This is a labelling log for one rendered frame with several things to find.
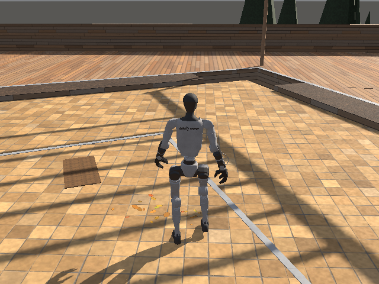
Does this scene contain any robot right hand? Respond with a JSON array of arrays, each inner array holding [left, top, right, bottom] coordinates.
[[214, 169, 228, 184]]

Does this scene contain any robot left hand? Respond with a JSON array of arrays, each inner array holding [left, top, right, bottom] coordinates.
[[155, 157, 168, 168]]

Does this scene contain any left robot forearm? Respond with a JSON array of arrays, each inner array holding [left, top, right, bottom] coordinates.
[[156, 141, 166, 160]]

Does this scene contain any left robot upper arm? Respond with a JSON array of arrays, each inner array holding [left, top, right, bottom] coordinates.
[[160, 118, 178, 150]]

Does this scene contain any robot right foot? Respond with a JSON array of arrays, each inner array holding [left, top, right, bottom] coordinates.
[[201, 219, 209, 232]]

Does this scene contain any right robot forearm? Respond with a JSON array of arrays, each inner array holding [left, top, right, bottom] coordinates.
[[213, 143, 226, 170]]

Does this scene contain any robot right thigh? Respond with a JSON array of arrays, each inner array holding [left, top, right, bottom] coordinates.
[[197, 164, 209, 196]]

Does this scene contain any right robot upper arm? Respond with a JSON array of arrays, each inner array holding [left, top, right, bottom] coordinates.
[[202, 119, 219, 153]]

